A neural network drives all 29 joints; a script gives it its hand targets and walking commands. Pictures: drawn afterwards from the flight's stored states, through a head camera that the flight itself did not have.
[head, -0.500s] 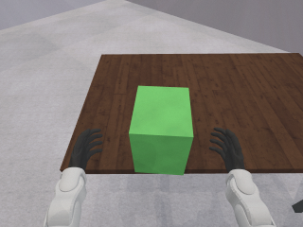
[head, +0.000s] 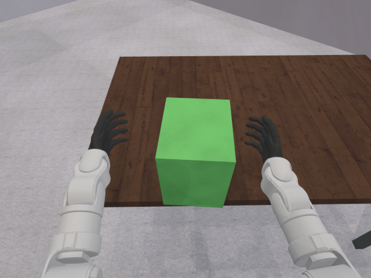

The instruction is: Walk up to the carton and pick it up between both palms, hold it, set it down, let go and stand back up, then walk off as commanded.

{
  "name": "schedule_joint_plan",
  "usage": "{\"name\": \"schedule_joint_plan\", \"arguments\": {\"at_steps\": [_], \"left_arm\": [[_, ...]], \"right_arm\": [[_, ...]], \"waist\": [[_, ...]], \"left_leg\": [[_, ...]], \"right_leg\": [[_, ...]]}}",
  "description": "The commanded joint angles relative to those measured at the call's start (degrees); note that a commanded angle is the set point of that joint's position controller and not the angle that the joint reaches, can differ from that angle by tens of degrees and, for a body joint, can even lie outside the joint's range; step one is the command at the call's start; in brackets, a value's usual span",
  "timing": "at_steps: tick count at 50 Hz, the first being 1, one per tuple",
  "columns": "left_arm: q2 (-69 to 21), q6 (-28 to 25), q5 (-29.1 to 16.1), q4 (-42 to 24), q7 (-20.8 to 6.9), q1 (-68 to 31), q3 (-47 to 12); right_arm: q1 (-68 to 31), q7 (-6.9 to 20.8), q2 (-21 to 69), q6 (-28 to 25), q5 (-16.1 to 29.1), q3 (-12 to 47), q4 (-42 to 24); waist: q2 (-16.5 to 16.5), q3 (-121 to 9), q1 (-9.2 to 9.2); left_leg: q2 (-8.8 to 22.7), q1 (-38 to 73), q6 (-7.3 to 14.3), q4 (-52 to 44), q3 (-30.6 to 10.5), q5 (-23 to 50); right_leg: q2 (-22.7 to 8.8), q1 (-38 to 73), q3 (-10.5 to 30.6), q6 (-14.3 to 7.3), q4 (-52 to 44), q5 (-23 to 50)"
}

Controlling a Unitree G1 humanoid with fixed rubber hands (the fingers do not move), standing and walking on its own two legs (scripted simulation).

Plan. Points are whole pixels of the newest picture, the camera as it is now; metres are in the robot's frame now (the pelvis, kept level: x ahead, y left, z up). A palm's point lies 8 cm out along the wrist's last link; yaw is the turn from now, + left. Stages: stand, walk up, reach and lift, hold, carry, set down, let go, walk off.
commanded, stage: reach and lift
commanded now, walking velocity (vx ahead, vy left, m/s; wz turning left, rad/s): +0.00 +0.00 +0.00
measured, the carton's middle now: (195, 154) +0.44 +0.01 -0.02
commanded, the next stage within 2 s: none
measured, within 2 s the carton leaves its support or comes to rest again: neither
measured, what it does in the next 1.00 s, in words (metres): stands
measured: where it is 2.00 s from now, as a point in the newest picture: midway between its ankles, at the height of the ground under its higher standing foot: outside the picture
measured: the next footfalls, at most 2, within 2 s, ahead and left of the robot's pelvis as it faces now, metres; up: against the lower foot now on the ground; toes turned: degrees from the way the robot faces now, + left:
none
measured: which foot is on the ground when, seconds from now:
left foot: down 0.00-1.00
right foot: down 0.00-1.00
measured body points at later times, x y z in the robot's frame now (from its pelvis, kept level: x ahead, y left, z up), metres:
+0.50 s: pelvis +0.00 +0.00 +0.00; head +0.02 +0.01 +0.45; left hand +0.44 +0.20 +0.14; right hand +0.44 -0.14 +0.12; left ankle +0.00 +0.12 -0.75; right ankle -0.02 -0.11 -0.75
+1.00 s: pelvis -0.02 +0.01 -0.02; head +0.03 +0.03 +0.43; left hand +0.42 +0.20 +0.05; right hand +0.41 -0.13 +0.04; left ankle +0.00 +0.12 -0.75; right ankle -0.02 -0.11 -0.75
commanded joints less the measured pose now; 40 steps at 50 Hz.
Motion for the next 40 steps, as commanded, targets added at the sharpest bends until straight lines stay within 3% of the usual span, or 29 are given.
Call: {"name": "schedule_joint_plan", "arguments": {"at_steps": [1,12,21,32,40], "left_arm": [[5.4,-2.3,0.4,-1.2,0.3,-19.2,1.3],[6.4,-3.5,0.8,8.5,1.3,-31.2,0.4],[7.8,-6.7,0.1,19.8,2.3,-40.6,-0.8],[7.7,-18.0,0.3,40.2,1.6,-42.6,-0.5],[6.9,-29.5,0.4,45.6,1.7,-44.8,-0.9]], "right_arm": [[-21.4,0.1,-4.5,-1.9,0.7,-0.6,-2.8],[-34.1,-0.4,-6.9,-2.1,2.3,-1.3,9.7],[-44.4,0.2,-7.4,-1.8,3.4,-0.9,17.9],[-46.3,1.3,-5.2,-6.2,3.1,1.0,31.9],[-46.7,2.8,-3.8,-14.4,-0.3,-2.3,36.5]], "waist": [[1.8,-20.1,0.82],[3.0,-23.1,-0.91],[3.0,-27.9,-0.72],[0.7,-30.9,-0.57],[2.8,-31.6,-2.63]], "left_leg": [[-0.9,8.7,0.7,1.7,0.3,17.4],[-0.9,11.0,-1.2,3.7,-0.2,24.0],[-1.1,7.1,-1.3,4.5,-0.5,23.7],[-1.8,-1.2,-1.1,6.9,-0.5,22.4],[-1.2,-4.8,-2.0,10.2,-1.3,20.3]], "right_leg": [[0.2,1.9,-0.7,2.1,-0.7,15.6],[1.2,-0.3,-1.3,1.8,-1.0,20.5],[1.2,-1.3,-1.0,1.4,-0.6,20.3],[0.4,0.0,0.8,1.8,2.5,24.6],[0.3,-6.3,0.4,1.4,5.0,19.8]]}}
